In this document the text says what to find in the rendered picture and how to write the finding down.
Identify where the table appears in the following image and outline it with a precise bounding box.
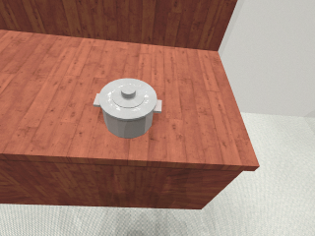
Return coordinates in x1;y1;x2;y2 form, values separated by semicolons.
0;0;260;209

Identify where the lid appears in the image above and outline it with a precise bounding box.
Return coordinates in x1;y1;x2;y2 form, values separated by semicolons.
98;78;158;121

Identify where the pot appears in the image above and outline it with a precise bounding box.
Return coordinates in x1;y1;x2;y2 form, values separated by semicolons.
93;93;162;139

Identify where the knob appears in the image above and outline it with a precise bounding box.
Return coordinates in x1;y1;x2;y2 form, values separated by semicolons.
121;84;136;99

